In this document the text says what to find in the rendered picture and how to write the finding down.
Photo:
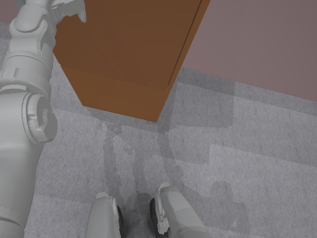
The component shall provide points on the left robot forearm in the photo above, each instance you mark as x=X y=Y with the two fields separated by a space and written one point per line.
x=28 y=63

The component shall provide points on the handle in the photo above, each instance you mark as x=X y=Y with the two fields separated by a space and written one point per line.
x=20 y=3

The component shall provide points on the right robot shin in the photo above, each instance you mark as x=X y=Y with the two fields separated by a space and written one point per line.
x=163 y=224

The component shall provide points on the robot left upper arm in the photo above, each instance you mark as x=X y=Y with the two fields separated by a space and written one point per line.
x=27 y=123

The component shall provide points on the cupboard door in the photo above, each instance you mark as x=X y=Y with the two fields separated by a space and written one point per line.
x=136 y=41

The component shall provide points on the robot left hand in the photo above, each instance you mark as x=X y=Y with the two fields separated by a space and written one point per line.
x=57 y=12

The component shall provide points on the robot left thigh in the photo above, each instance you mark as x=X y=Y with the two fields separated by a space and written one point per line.
x=103 y=214

